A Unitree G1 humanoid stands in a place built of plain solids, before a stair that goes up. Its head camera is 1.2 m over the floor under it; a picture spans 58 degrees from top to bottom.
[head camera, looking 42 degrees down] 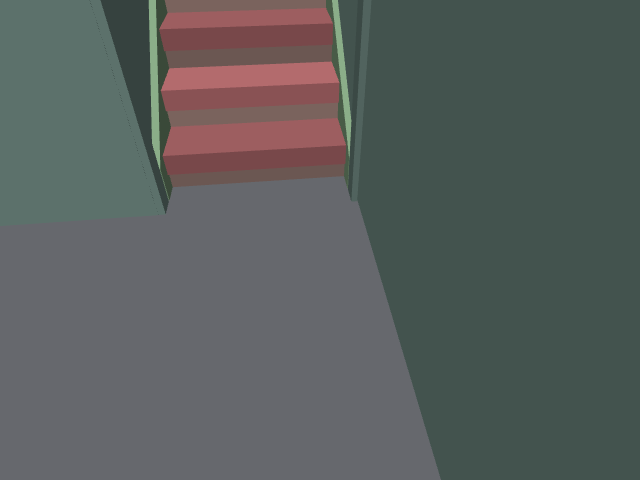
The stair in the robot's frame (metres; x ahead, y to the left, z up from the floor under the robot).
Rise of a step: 0.19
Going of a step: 0.25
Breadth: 0.83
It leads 6 degrees to the left of straight ahead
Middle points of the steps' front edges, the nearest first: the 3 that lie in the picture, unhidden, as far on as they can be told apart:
1.74 0.29 0.18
1.99 0.32 0.38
2.24 0.35 0.57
